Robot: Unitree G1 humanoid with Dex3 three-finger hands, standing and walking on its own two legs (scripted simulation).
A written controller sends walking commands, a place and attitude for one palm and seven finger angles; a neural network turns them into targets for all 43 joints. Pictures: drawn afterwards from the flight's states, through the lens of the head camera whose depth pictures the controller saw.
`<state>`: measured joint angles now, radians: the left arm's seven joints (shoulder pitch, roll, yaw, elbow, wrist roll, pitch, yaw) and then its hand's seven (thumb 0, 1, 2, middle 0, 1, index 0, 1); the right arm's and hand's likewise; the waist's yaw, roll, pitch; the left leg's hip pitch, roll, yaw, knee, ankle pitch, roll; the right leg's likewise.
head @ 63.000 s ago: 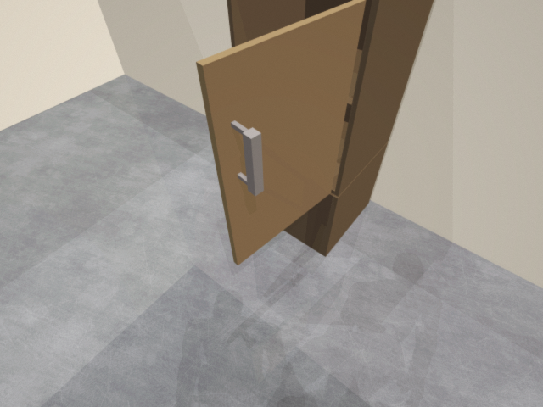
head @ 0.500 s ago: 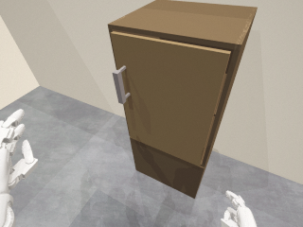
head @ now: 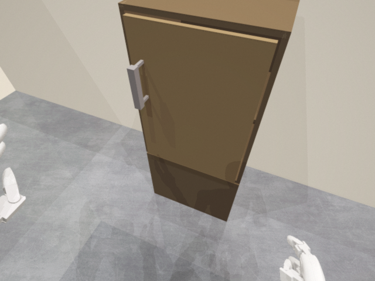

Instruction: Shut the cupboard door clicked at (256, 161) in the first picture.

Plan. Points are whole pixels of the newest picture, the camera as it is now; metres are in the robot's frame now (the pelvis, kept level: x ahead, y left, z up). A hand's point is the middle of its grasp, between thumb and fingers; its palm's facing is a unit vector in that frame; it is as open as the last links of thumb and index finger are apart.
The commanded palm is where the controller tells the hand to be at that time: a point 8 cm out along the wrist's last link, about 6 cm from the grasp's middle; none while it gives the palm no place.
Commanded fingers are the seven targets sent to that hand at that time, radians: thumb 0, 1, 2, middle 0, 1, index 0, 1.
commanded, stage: step back with the hand held close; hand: left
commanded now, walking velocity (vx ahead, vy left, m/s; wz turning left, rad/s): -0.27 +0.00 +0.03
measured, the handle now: (140, 85) +0.67 +0.19 +0.06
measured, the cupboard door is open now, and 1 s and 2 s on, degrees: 0 0 0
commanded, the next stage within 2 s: stop stepping back and stand still in 0.94 s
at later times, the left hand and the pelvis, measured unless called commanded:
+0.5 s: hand out of the picture +0.13 +0.26 +0.17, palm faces +0.49 -0.73 -0.47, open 7.4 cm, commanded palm +0.05 +0.30 +0.18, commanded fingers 0.00 0.90 0.90 -0.20 -0.30 -0.20 -0.30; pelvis -0.07 -0.01 -0.01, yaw +4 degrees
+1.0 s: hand out of the picture +0.00 +0.28 +0.18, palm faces +0.60 -0.66 -0.44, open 7.4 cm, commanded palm -0.06 +0.30 +0.18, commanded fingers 0.00 0.90 0.90 -0.20 -0.30 -0.20 -0.30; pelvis -0.15 -0.02 -0.02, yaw +9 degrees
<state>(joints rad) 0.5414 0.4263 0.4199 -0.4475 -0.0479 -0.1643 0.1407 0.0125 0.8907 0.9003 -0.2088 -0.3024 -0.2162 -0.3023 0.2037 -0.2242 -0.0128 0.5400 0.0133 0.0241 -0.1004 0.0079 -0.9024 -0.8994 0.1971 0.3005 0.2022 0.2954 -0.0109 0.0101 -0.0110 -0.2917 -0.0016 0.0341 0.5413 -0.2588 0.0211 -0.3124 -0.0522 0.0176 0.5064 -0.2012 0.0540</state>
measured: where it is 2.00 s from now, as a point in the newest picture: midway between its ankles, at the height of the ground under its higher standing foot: outside the picture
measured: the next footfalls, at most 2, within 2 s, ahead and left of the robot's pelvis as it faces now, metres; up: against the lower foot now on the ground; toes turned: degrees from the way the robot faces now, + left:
right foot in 0.98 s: -0.10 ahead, -0.15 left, +0.00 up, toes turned +10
left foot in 1.16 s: -0.10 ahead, +0.11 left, +0.00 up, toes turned +10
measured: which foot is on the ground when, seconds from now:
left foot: down 0.00-1.00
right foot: down 0.00-0.80, up 0.82-0.96, down 0.98-1.00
